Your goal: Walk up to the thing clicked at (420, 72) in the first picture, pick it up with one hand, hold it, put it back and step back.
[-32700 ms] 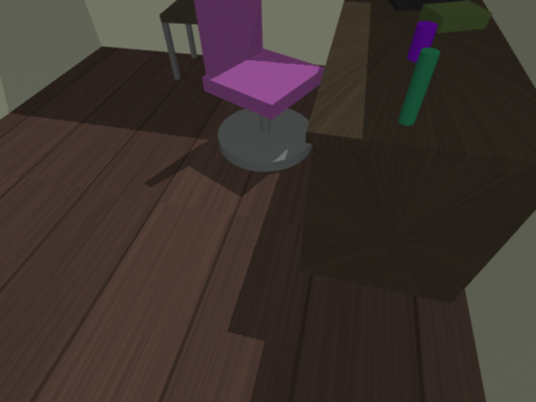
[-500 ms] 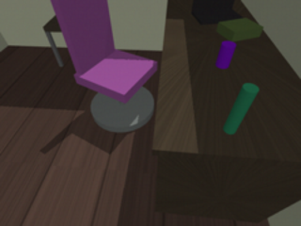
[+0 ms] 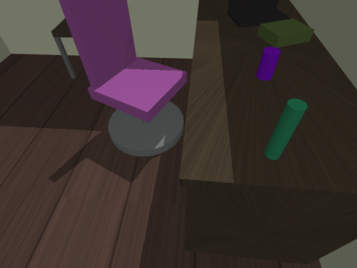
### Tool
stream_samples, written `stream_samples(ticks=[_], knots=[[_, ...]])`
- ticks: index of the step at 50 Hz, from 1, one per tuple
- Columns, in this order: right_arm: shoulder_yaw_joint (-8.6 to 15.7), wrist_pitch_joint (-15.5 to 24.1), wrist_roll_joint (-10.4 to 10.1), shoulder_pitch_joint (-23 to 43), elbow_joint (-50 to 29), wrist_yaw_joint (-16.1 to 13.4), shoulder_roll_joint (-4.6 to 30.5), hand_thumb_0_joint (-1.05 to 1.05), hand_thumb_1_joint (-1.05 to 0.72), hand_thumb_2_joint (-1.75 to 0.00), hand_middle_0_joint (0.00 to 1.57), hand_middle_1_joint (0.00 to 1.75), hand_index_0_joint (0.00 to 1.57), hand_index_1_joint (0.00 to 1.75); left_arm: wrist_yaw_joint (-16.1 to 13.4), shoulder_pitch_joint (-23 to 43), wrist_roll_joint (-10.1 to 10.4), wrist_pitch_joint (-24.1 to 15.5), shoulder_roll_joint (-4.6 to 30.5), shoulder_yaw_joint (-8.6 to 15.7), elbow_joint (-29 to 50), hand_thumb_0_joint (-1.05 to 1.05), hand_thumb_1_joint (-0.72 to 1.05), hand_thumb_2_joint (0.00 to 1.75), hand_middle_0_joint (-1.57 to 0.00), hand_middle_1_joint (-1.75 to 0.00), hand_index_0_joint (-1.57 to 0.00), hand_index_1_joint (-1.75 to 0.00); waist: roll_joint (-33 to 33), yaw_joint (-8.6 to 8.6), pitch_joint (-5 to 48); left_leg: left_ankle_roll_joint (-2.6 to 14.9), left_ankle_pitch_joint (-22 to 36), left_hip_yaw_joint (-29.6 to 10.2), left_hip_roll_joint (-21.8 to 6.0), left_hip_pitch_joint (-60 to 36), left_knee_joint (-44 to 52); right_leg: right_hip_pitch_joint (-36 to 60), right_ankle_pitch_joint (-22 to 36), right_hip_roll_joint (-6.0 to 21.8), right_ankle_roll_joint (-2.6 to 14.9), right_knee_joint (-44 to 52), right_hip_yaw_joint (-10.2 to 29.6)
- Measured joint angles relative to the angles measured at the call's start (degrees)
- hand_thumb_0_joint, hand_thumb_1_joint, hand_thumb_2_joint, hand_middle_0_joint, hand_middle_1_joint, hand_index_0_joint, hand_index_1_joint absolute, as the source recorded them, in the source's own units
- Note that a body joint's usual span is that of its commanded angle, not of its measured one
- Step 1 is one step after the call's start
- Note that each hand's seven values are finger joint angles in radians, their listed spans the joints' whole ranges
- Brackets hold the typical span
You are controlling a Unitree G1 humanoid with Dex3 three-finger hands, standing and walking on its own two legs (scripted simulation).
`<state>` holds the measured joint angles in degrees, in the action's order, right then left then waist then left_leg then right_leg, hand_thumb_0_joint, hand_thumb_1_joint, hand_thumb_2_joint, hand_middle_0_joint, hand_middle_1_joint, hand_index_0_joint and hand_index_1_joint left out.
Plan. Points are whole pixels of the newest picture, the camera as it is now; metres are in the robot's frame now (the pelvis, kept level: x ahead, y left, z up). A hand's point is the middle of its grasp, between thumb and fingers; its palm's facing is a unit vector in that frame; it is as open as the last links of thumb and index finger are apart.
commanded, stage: stand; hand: right
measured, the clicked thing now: (283, 132) +0.45 -0.25 +0.04
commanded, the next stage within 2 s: none
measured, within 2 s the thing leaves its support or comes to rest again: neither
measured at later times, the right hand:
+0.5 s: hand out of the picture +0.06 -0.25 -0.16, palm faces -0.03 +0.93 -0.35, open 7.4 cm
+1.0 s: hand out of the picture +0.07 -0.25 -0.16, palm faces -0.04 +0.94 -0.35, open 7.4 cm
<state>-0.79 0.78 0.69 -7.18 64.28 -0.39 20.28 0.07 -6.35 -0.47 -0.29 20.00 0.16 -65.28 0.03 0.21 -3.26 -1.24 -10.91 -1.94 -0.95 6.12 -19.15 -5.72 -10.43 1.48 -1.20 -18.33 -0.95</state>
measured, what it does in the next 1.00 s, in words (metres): stands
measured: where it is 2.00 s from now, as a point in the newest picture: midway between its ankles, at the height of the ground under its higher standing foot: outside the picture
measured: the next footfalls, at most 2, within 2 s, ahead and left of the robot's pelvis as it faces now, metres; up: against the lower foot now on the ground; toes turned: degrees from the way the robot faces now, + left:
none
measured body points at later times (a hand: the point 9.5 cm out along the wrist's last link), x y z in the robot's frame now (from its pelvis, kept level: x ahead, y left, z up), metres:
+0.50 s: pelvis +0.00 +0.00 +0.00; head +0.01 +0.00 +0.45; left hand +0.06 +0.30 -0.14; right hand +0.06 -0.30 -0.13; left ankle +0.00 +0.13 -0.75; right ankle +0.00 -0.13 -0.75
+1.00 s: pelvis +0.00 +0.00 +0.00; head +0.01 +0.00 +0.45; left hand +0.07 +0.30 -0.14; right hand +0.07 -0.30 -0.13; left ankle +0.00 +0.13 -0.75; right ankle +0.00 -0.13 -0.75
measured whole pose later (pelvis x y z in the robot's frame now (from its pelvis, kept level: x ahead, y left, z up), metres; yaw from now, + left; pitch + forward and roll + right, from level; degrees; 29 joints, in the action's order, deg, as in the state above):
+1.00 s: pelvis +0.00 +0.00 +0.00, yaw +0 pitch -2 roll +0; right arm -0.4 0.6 0.6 -7.3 64.2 -0.1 20.0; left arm 0.0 -6.9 -0.5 -0.5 20.0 0.2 -64.9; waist 0.0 0.2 -3.3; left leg -1.3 -11.0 -2.0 -1.0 6.1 -19.1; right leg -5.7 -10.5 1.4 -1.2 -18.2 -1.0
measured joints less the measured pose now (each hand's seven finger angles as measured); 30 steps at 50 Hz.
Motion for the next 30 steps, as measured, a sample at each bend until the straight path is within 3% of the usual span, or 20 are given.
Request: stream_samples(ticks=[7,12,19,30], knots=[[0.1,-0.1,-0.1,0.2,0.0,0.0,-0.1,0.0,-0.56,-0.82,0.2,0.29,0.2,0.29,-0.1,0.1,0.0,-0.2,-0.1,-0.1,0.2,0.01,0.9,0.9,-0.21,-0.3,-0.21,-0.3,0.1,-0.02,0.2,-0.09,-0.1,-0.1,-0.2,-0.2,-0.1,0.4,0.1,-0.2,0.08,0.3,-0.1],[0.2,-0.2,0.0,0.1,-0.1,0.1,-0.1,0.0,-0.77,-0.87,0.2,0.29,0.2,0.3,-0.1,0.0,0.0,-0.2,-0.1,0.0,0.3,0.01,0.9,0.9,-0.21,-0.3,-0.21,-0.3,0.0,-0.02,0.3,-0.1,0.0,-0.1,-0.2,-0.3,0.0,0.5,0.3,-0.2,0.11,0.5,-0.1],[0.3,-0.2,0.0,-0.2,-0.1,0.1,-0.2,0.0,-0.87,-0.89,0.2,0.3,0.2,0.3,0.0,-0.2,-0.1,-0.2,0.0,0.2,0.2,0.01,0.9,0.9,-0.21,-0.3,-0.21,-0.3,-0.2,0.03,0.2,-0.06,0.2,0.0,-0.2,-0.3,0.1,0.5,0.4,-0.2,0.09,0.5,0.0],[0.4,-0.1,0.0,-0.8,0.2,0.2,-0.3,0.0,-0.9,-0.9,0.2,0.3,0.2,0.3,0.2,-0.8,-0.1,0.1,0.1,0.3,0.1,0.01,0.9,0.9,-0.21,-0.3,-0.21,-0.3,-0.2,0.07,-0.1,0.03,0.4,0.1,0.1,0.0,0.4,-0.1,0.4,0.1,0.01,0.2,0.1]])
